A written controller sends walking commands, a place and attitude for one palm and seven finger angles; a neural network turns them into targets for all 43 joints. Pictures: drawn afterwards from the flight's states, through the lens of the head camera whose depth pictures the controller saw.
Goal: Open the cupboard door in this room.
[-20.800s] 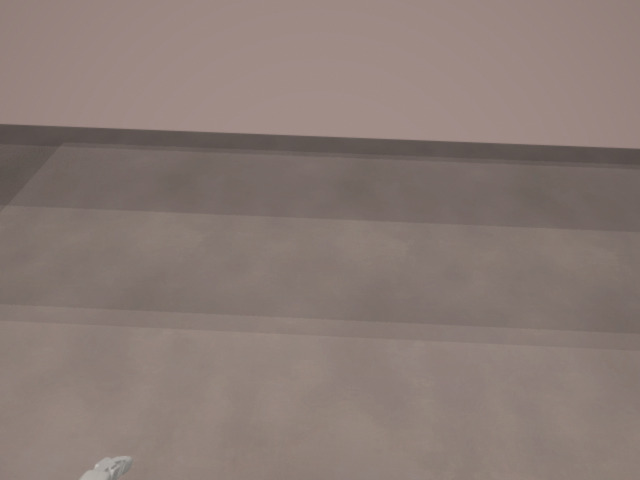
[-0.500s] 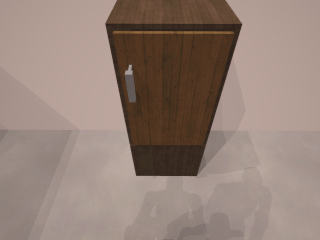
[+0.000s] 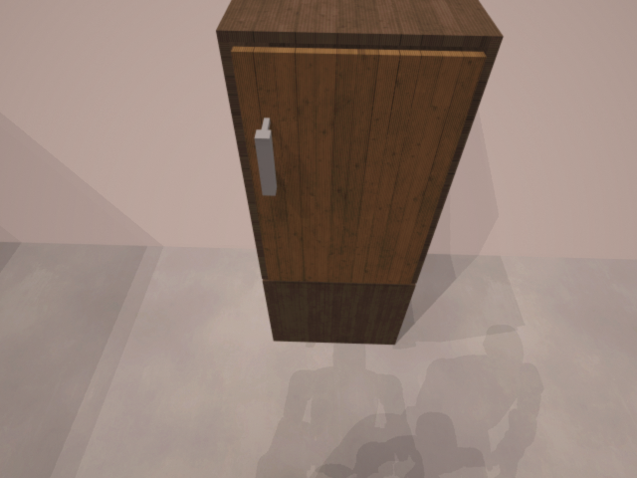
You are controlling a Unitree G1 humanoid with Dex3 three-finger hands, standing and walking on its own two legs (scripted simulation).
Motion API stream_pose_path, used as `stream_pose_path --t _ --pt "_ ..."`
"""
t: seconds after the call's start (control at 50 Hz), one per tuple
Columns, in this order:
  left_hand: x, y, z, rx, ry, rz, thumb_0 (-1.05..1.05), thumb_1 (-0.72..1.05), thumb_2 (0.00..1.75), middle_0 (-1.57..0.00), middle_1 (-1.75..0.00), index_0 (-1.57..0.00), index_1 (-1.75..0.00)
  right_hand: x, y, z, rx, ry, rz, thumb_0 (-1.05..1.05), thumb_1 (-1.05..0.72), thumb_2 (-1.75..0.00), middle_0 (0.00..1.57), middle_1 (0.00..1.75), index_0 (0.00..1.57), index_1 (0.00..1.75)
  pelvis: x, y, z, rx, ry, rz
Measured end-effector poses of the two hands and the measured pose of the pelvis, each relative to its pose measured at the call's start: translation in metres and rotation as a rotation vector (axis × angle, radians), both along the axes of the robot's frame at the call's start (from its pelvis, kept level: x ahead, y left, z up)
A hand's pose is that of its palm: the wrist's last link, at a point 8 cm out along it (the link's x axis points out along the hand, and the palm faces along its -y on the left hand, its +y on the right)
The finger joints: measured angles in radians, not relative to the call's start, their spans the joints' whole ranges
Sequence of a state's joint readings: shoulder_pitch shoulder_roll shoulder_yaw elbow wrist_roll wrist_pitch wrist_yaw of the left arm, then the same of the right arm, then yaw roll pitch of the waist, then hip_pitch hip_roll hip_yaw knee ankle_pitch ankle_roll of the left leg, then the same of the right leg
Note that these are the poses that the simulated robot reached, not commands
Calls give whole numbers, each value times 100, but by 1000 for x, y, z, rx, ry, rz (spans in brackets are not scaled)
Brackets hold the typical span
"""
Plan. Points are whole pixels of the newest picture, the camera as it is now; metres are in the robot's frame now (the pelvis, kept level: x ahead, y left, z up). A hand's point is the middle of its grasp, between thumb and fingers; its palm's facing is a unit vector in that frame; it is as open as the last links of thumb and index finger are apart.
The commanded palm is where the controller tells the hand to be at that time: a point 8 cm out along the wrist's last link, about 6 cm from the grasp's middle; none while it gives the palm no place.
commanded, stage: look again from close up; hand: left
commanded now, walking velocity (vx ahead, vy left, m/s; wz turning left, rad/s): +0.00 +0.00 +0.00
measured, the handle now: (268, 157) +0.61 +0.12 +0.06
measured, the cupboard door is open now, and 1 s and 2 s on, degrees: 0 0 0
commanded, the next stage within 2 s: shuffle to correct the standing spot in 0.34 s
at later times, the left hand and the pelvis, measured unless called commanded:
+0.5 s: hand out of the picture -0.02 +0.22 -0.18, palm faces +0.02 -0.98 -0.17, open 7.4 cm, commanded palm none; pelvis -0.03 +0.04 +0.00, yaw +0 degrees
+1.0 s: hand out of the picture -0.05 +0.14 -0.18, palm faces +0.06 -0.99 -0.12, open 7.4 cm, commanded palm none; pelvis -0.03 -0.02 +0.00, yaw -1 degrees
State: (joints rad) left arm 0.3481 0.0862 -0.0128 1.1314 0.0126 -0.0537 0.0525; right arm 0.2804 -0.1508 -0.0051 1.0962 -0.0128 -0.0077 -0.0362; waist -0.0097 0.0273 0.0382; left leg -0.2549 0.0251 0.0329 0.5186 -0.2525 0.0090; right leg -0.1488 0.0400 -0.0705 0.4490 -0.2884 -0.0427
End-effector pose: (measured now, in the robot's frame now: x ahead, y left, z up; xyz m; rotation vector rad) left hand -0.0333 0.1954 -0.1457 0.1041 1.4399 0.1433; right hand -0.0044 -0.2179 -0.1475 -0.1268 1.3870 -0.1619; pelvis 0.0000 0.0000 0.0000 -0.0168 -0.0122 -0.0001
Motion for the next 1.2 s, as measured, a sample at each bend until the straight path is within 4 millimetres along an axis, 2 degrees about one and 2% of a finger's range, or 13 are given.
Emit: stream_pose_path --t 0.14,0.26,0.38,0.54,0.68,0.86,0.92,1.04,1.12,1.16,1.2 --pt "28 27 -6 14 -97 -14 1 91 90 -20 -30 -20 -30 22 4 6 -41 -104 15 1 -93 -90 20 30 19 30 0 13 -3 7 -18 -4" --pt "38 49 -6 25 -150 -29 1 91 90 -20 -30 -20 -30 24 13 12 -55 -144 28 1 -93 -90 20 30 19 30 -8 23 -3 5 -24 -8" --pt "30 64 -5 25 -151 -36 1 91 90 -20 -30 -20 -30 12 22 15 -57 -133 36 0 -92 -90 20 30 20 30 -17 34 -2 2 -22 -6" --pt "-1 72 -6 14 -81 -33 1 91 90 -20 -30 -20 -30 -14 34 14 -47 -78 24 0 -91 -90 20 30 20 30 -27 42 0 7 -13 -6" --pt "-24 61 -4 -5 9 -46 1 91 90 -20 -30 -20 -30 -39 26 13 -50 -43 -32 0 -90 -90 20 30 20 30 -31 34 1 13 2 -33" --pt "-18 20 -3 -11 -35 -38 1 91 90 -20 -30 -20 -30 -65 -12 4 -50 16 -75 0 -90 -90 20 30 20 30 -34 1 -3 12 -6 -42" --pt "-21 7 -3 -12 -58 9 1 91 90 -20 -30 -20 -30 -59 -23 10 -49 33 -52 0 -90 -90 20 30 20 30 -31 -10 0 12 -1 -23" --pt "-20 -15 -7 -52 -35 14 1 91 90 -20 -30 -20 -30 -28 -32 21 -58 -32 -39 0 -90 -90 20 30 19 30 -21 -20 4 2 16 -7" --pt "-12 -19 -19 -82 -25 17 1 91 90 -20 -30 -20 -30 -7 -27 20 -77 -70 -18 0 -91 -90 20 30 19 30 -11 -19 -3 -21 27 -10" --pt "-6 -18 -27 -95 -14 9 1 91 90 -20 -30 -20 -30 -2 -27 15 -92 -87 -26 1 -92 -90 20 30 19 30 -5 -19 -10 -22 32 -14" --pt "4 -17 -27 -101 0 -22 1 91 90 -20 -30 -20 -30 -4 -26 17 -94 -86 -48 1 -93 -90 20 30 20 30 0 -21 -9 -3 26 -31"
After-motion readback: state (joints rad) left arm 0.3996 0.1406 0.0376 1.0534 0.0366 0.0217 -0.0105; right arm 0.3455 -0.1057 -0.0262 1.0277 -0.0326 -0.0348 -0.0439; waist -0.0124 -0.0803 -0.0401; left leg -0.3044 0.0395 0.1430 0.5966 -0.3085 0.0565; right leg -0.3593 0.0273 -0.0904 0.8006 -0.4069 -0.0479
